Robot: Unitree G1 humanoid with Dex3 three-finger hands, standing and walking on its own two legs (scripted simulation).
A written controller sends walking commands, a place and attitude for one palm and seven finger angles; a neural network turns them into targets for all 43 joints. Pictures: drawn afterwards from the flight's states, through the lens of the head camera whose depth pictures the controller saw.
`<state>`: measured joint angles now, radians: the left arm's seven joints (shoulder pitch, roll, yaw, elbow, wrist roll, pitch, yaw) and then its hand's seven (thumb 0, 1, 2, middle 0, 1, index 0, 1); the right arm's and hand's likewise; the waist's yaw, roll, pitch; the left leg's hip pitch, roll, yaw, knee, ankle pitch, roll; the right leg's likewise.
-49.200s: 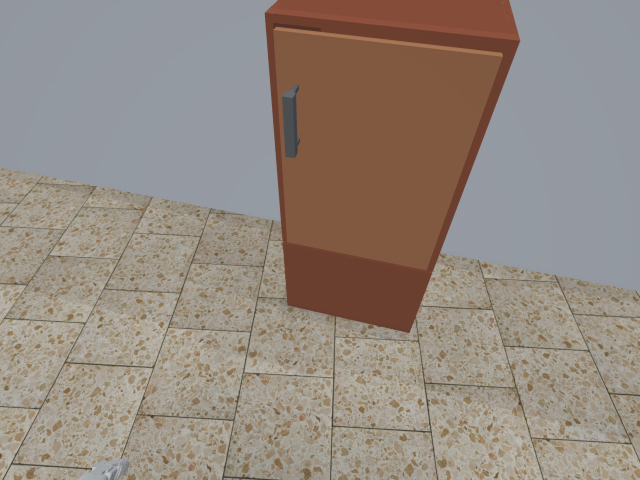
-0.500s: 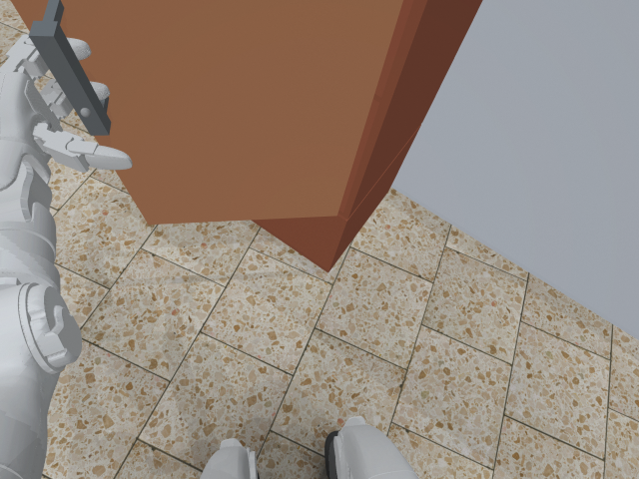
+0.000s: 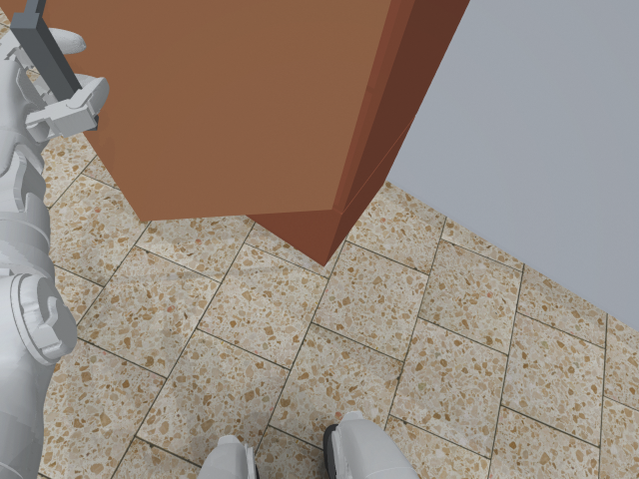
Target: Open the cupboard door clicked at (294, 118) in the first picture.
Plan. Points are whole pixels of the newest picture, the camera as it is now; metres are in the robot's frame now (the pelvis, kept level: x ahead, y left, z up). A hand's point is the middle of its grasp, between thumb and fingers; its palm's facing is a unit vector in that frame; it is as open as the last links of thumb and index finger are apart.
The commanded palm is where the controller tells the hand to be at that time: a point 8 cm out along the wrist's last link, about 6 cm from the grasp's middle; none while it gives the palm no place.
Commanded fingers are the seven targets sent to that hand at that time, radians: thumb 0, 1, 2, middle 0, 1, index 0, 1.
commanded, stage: close the thumb around the handle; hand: left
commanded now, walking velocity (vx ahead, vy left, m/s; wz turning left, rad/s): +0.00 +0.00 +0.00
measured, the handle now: (64, 66) +0.59 +0.23 +0.10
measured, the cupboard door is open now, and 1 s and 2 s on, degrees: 41 70 80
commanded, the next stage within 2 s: pull the door open along its arc in 0.18 s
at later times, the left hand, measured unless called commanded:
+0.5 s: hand (81, 106) +0.53 +0.21 +0.10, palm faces +0.02 -1.00 -0.02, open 5.7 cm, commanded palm +0.49 +0.25 +0.09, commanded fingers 0.00 0.90 0.90 -0.40 -1.35 -0.40 -1.35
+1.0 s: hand (141, 237) +0.37 +0.14 +0.10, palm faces +0.26 -0.96 +0.07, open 6.2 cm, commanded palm +0.30 +0.21 +0.09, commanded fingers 0.00 0.90 0.90 -0.40 -1.35 -0.40 -1.35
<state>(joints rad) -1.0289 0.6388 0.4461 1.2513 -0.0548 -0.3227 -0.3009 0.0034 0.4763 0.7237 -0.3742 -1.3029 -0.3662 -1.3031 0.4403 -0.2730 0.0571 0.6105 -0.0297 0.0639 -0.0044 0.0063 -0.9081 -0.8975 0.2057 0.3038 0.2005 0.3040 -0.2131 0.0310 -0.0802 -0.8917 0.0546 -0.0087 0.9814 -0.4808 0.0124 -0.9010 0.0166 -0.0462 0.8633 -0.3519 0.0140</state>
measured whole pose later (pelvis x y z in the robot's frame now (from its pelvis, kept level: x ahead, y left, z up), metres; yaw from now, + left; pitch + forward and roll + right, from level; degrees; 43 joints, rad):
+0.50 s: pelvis +0.01 +0.00 +0.00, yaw -1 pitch +22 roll -3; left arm -0.92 0.59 0.45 1.15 -0.08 -0.33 -0.29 0.01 0.73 0.80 -0.36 -1.35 -0.36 -1.35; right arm 0.44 -0.27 0.04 0.59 -0.03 0.08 0.01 0.01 -0.91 -0.90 0.21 0.30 0.20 0.30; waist -0.19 0.03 -0.10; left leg -0.85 0.06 0.01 0.95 -0.49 0.01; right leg -0.87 0.02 -0.03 0.84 -0.36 0.01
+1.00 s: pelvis +0.02 +0.00 +0.02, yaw +0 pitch +13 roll -1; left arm -0.09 0.03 0.10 0.21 -0.11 -0.23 0.19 0.00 0.66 0.73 -0.35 -1.33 -0.36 -1.29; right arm 0.23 -0.21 0.01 0.51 -0.01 0.04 0.05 0.01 -0.91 -0.90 0.20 0.30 0.20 0.30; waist -0.02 0.03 -0.13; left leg -0.56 0.03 0.03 0.81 -0.46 0.01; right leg -0.62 -0.01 -0.01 0.77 -0.37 0.01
